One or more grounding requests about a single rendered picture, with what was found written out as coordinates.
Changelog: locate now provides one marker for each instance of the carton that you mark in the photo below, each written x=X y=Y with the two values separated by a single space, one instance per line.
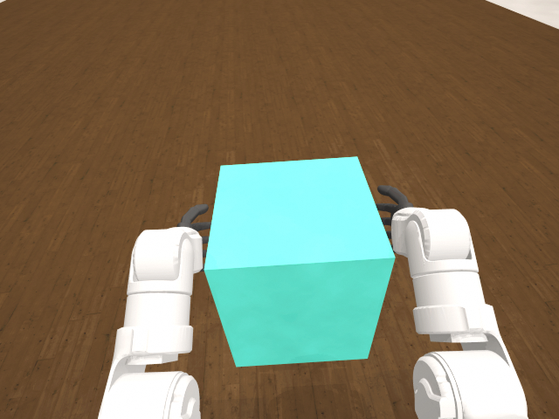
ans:
x=298 y=261

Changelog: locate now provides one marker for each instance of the robot left forearm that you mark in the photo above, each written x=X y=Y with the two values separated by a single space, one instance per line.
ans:
x=157 y=318

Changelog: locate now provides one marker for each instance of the robot right upper arm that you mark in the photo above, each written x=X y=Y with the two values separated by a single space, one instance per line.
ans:
x=476 y=384

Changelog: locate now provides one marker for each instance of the left robot hand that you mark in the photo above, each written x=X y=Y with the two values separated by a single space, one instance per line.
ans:
x=190 y=216

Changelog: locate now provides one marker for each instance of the right robot hand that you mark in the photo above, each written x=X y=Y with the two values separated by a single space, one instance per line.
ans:
x=396 y=196

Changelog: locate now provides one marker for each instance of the robot right forearm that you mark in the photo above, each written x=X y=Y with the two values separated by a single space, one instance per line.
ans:
x=449 y=297

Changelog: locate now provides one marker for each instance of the robot left upper arm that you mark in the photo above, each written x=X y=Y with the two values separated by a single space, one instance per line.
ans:
x=154 y=395

